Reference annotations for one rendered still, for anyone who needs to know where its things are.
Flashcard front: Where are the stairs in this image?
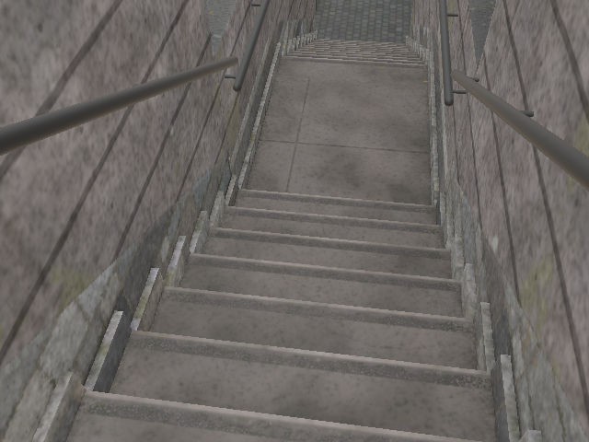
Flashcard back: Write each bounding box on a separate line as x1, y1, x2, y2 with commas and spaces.
286, 39, 424, 64
66, 189, 497, 442

